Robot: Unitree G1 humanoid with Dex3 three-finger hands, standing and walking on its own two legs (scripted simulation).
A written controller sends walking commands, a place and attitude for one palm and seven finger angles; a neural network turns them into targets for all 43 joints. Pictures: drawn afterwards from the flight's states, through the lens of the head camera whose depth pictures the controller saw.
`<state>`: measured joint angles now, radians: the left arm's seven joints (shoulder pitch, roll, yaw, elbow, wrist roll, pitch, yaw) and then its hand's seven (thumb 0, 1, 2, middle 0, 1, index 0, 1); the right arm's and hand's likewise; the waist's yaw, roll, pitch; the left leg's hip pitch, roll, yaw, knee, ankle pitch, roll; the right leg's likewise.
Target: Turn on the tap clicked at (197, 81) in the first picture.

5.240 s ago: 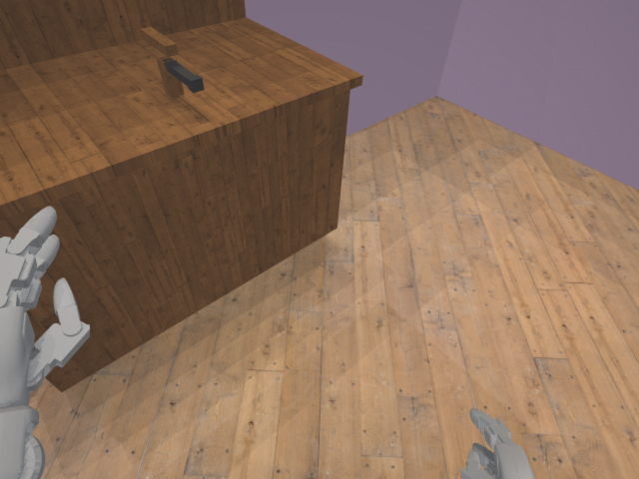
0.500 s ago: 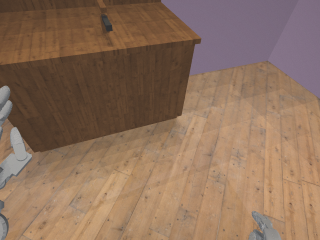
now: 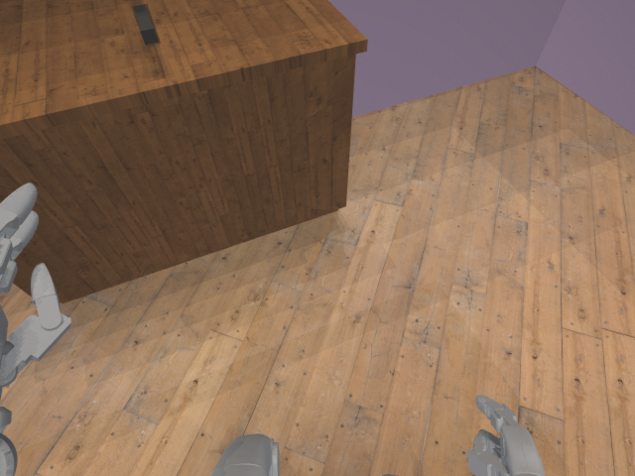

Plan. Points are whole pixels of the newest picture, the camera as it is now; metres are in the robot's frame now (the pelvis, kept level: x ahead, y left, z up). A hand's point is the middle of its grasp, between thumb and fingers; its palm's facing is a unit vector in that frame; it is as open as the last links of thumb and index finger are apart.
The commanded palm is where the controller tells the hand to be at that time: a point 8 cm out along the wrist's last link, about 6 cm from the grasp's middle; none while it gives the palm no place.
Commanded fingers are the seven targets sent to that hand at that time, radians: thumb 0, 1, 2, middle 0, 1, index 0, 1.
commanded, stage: take the last steps up to it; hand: left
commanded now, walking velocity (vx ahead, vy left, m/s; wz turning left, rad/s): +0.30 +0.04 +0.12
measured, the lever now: (148, 34) +0.91 +0.39 +0.08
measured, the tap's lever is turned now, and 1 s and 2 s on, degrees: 0 0 0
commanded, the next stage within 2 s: none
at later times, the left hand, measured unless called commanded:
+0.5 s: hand (77, 206) +0.33 +0.24 +0.20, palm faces +0.42 -0.80 -0.42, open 7.4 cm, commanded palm +0.27 +0.29 +0.18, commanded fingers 0.00 0.90 0.90 -0.20 -0.30 -0.20 -0.30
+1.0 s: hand (144, 137) +0.43 +0.21 +0.20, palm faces +0.43 -0.78 -0.46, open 7.4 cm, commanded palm +0.38 +0.25 +0.18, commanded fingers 0.00 0.90 0.90 -0.20 -0.30 -0.20 -0.30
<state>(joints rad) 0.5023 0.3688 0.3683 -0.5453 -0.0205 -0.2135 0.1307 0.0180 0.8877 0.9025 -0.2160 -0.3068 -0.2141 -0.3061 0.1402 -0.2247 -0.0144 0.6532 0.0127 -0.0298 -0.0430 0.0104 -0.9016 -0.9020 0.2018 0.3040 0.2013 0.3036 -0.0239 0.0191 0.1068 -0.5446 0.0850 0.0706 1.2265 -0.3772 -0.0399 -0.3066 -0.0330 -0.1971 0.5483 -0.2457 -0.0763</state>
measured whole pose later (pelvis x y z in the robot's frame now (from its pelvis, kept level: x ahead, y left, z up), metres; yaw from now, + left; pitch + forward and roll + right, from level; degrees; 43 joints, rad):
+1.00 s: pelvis +0.23 -0.04 +0.00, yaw +3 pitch +0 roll +1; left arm 0.54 0.40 0.40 -0.63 -0.03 -0.24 0.17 0.02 0.89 0.90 -0.22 -0.31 -0.22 -0.31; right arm 0.21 -0.26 -0.05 0.59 0.01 -0.04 -0.07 0.01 -0.91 -0.90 0.20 0.30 0.20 0.30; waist 0.00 -0.03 0.07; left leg -0.39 0.08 0.16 0.63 -0.28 -0.02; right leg -0.22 -0.07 -0.19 0.53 -0.30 -0.04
